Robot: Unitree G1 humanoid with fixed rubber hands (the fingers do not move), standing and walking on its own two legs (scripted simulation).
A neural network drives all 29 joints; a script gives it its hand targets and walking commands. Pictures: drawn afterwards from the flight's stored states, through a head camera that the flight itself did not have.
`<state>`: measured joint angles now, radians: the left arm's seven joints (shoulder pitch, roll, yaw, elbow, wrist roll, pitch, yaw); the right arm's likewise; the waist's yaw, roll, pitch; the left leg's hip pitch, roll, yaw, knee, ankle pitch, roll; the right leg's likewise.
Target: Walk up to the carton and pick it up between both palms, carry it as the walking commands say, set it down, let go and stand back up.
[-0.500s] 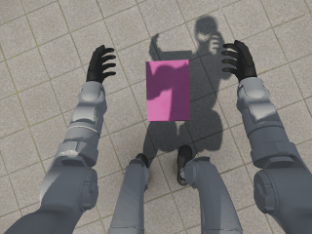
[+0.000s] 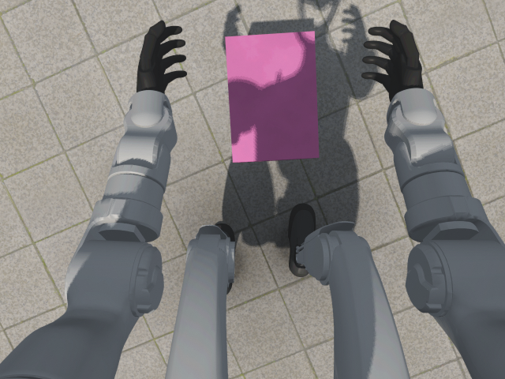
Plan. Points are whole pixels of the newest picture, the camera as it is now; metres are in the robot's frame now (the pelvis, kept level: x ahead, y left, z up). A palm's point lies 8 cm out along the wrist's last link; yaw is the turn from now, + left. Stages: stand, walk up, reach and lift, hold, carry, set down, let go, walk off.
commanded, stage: reach and lift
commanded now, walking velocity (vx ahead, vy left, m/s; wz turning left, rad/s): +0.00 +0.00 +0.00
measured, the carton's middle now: (269, 110) +0.51 +0.01 -0.44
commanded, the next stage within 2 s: none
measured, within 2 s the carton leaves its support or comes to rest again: neither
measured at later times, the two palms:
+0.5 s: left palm (190, 108) +0.48 +0.16 -0.30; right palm (371, 106) +0.49 -0.17 -0.30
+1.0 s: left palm (191, 113) +0.49 +0.18 -0.39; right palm (353, 93) +0.53 -0.16 -0.37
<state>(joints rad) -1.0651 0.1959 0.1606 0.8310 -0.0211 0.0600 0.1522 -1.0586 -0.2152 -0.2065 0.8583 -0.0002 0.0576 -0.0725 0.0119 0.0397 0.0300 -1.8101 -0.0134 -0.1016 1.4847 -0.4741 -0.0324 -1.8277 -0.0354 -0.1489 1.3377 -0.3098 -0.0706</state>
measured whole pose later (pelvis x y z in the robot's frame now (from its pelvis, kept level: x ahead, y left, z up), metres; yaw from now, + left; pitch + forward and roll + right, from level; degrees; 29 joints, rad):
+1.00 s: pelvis -0.01 +0.00 -0.20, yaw -1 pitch +41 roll -3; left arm -1.29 0.22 0.16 1.05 -0.18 -0.01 0.19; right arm -1.39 -0.33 -0.19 1.13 0.12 0.02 -0.10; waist 0.05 0.02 0.25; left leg -2.26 -0.03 -0.08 2.21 -0.67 -0.04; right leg -2.34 -0.04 -0.11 2.06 -0.44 -0.07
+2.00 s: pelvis -0.01 +0.00 -0.20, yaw +1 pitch +40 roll -2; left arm -1.33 0.16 0.13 1.05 -0.15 0.00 0.18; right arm -1.44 -0.28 -0.06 1.15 0.17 0.02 -0.11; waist 0.02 0.05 0.25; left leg -2.26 -0.05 -0.08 2.23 -0.67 -0.05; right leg -2.34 -0.02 -0.09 2.10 -0.46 -0.07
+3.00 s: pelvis -0.05 +0.00 -0.19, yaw +1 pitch +23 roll +0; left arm -1.39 0.15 0.18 0.90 -0.07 0.35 0.23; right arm -1.56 -0.25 -0.16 1.06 0.03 0.27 -0.17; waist 0.00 0.04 0.52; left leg -1.97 -0.11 -0.08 2.20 -0.63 -0.06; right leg -2.07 0.05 -0.04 2.07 -0.40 -0.03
